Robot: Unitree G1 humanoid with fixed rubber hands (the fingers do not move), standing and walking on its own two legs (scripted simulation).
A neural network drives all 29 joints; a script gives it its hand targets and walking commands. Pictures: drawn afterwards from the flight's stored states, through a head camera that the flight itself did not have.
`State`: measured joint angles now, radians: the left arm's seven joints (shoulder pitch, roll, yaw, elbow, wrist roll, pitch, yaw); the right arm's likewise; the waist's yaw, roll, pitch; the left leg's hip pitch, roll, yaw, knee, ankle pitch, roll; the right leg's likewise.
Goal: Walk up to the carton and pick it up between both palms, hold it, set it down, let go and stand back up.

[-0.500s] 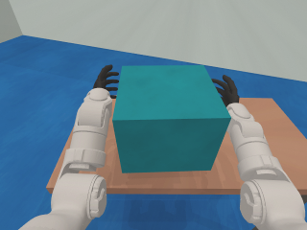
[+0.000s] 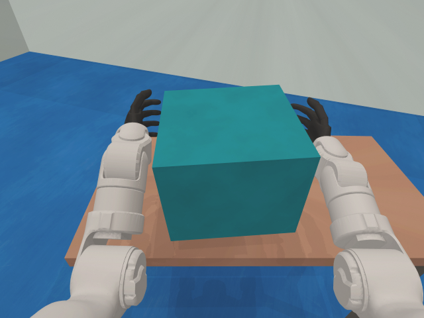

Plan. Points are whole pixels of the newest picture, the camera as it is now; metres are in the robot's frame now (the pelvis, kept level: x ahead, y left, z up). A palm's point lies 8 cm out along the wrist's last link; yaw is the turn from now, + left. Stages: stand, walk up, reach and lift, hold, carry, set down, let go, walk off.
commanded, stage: reach and lift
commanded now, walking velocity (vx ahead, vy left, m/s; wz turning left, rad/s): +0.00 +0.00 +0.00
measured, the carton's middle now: (227, 159) +0.39 +0.00 +0.15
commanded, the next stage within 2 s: hold in 0.04 s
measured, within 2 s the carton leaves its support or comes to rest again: neither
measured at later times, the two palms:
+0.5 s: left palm (135, 128) +0.37 +0.17 +0.22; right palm (318, 136) +0.38 -0.16 +0.21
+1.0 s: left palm (134, 128) +0.37 +0.17 +0.23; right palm (318, 136) +0.38 -0.16 +0.21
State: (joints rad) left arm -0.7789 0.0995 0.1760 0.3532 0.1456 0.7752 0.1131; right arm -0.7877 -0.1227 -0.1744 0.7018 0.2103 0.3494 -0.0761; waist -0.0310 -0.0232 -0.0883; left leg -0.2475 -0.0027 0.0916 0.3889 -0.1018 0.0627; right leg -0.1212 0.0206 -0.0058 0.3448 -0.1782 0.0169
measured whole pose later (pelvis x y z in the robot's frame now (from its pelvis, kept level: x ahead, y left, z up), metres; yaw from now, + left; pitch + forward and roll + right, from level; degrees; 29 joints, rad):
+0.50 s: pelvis +0.00 +0.00 +0.00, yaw +0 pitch -3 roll -2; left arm -0.78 0.10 0.19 0.32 0.15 0.80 0.11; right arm -0.80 -0.12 -0.17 0.67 0.22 0.40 -0.09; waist -0.04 -0.02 -0.09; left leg -0.25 0.00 0.09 0.39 -0.10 0.06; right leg -0.12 0.02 -0.01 0.34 -0.17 0.02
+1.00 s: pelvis +0.00 +0.00 +0.00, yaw +0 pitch -3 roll -2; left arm -0.78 0.10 0.19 0.31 0.15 0.81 0.11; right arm -0.80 -0.12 -0.17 0.66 0.23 0.41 -0.09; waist -0.04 -0.02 -0.09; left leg -0.25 0.00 0.09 0.39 -0.10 0.06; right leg -0.12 0.02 -0.01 0.34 -0.17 0.02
